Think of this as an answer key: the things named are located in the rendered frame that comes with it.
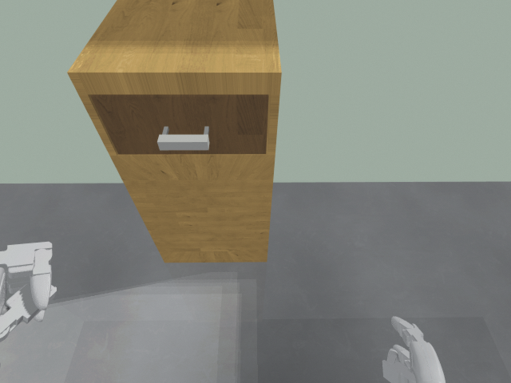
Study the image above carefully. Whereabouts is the left robot hand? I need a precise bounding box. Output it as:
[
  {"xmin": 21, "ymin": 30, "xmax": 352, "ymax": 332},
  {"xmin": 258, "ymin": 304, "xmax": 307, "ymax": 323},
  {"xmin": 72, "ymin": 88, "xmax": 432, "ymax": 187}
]
[{"xmin": 0, "ymin": 242, "xmax": 57, "ymax": 342}]

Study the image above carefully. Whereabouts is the handle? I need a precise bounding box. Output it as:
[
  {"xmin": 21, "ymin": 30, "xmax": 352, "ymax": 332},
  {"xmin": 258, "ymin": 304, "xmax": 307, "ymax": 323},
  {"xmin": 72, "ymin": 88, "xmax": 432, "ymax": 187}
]
[{"xmin": 157, "ymin": 126, "xmax": 209, "ymax": 150}]

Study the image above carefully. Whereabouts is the drawer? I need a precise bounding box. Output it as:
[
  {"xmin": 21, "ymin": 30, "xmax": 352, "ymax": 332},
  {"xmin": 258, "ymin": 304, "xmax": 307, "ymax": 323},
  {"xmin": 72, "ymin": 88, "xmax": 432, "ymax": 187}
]
[{"xmin": 91, "ymin": 94, "xmax": 268, "ymax": 154}]

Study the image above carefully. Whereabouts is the cabinet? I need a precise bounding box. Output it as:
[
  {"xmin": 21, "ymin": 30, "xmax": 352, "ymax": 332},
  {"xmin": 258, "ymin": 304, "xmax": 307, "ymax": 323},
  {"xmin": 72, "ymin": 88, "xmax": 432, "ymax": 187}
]
[{"xmin": 67, "ymin": 0, "xmax": 282, "ymax": 263}]

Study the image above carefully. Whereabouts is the right robot hand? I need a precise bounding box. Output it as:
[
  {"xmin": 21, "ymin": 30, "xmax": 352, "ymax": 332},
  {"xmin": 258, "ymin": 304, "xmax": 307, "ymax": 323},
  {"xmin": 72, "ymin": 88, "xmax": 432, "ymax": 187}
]
[{"xmin": 382, "ymin": 316, "xmax": 446, "ymax": 383}]

